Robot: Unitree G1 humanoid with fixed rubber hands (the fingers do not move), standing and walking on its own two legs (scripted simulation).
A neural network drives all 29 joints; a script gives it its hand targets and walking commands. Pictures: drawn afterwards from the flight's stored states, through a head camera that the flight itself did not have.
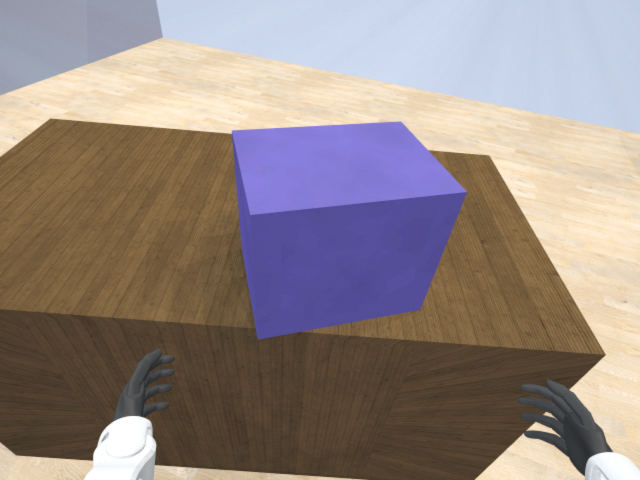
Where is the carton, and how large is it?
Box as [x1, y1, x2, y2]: [232, 121, 466, 339]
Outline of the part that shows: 400,121 232,130 241,245 258,339 416,310 420,308 466,191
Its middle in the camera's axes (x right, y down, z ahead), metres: +0.02 -0.03 +0.64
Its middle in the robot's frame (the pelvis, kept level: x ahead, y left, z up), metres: +0.49 +0.00 +0.07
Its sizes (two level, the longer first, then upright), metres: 0.291 0.217 0.255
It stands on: a pedestal, 0.70 m high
